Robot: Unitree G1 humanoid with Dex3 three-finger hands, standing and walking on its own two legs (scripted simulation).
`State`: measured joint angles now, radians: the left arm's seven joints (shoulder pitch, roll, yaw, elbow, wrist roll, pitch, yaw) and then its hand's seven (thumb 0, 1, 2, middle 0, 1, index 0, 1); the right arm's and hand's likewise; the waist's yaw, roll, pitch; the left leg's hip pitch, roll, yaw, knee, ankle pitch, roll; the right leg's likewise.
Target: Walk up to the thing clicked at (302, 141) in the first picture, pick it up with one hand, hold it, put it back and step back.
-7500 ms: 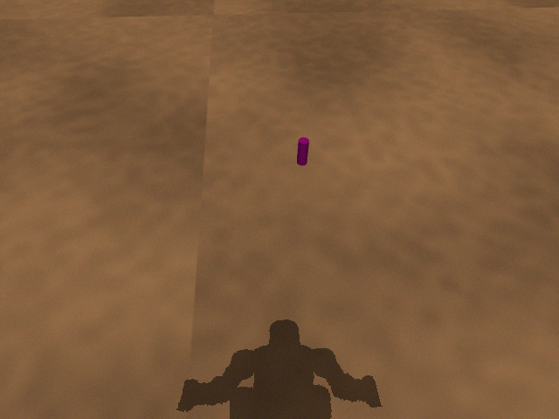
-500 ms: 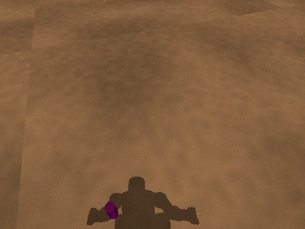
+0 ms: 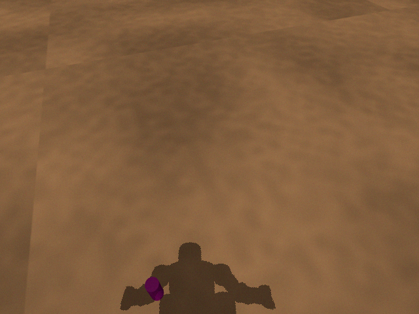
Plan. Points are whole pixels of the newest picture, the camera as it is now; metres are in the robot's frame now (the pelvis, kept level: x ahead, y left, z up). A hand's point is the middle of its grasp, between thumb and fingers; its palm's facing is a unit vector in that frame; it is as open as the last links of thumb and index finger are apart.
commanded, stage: go down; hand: left
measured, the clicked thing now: (154, 289) +0.34 +0.23 -0.71
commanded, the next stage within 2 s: none
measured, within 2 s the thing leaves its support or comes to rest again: neither
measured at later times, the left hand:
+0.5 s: hand out of the picture +0.13 +0.28 -0.17, palm faces +0.04 -0.94 -0.35, open 15.1 cm
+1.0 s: hand out of the picture +0.12 +0.29 -0.20, palm faces +0.06 -0.95 -0.32, open 17.0 cm
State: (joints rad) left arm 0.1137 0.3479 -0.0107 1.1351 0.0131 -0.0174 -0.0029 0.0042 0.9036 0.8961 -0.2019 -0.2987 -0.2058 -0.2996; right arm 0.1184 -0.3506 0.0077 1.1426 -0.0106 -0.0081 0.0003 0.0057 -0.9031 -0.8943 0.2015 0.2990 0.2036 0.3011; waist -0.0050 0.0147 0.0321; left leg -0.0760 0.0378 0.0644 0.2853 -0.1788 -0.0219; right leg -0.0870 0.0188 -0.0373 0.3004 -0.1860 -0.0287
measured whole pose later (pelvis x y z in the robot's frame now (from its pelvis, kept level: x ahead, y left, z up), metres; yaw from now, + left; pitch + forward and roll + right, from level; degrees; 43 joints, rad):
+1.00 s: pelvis -0.02 +0.03 -0.09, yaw +1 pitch +17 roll -3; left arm 0.33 0.33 0.19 0.34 0.02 0.21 -0.05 -0.01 -0.48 0.08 -0.11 -0.08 -0.09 -0.10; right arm 0.23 -0.23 0.00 0.53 0.01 -0.16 -0.06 0.01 -0.78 -0.86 0.20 0.30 0.20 0.30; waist -0.04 0.01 -0.13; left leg -0.89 0.03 0.02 1.12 -0.53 0.03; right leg -0.85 -0.02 -0.07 1.07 -0.51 0.01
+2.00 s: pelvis -0.10 +0.02 -0.33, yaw -2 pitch +34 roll -6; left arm -0.35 0.71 0.68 0.97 -0.20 -0.40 -0.65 -0.01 -0.52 0.08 -0.03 -0.07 -0.04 -0.06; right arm 0.11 -0.34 0.06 0.68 0.00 -0.21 -0.05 0.01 -0.88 -0.89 0.20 0.30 0.21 0.30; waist -0.06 -0.01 -0.16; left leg -1.94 0.06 -0.04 2.03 -0.68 0.04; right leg -1.89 -0.03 -0.10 1.96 -0.66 -0.02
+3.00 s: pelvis -0.11 +0.03 -0.40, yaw -4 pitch +32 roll -8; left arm -0.54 0.90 0.79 1.09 -0.25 -0.42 -0.80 -0.02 -0.61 0.07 -0.04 -0.09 -0.05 -0.08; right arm 0.09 -0.37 0.13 0.68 -0.04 -0.22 -0.05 0.01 -0.89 -0.90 0.20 0.30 0.21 0.30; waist -0.08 -0.04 -0.08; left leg -2.15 0.06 -0.08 2.27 -0.68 0.05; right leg -2.07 -0.04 -0.13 2.18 -0.66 -0.02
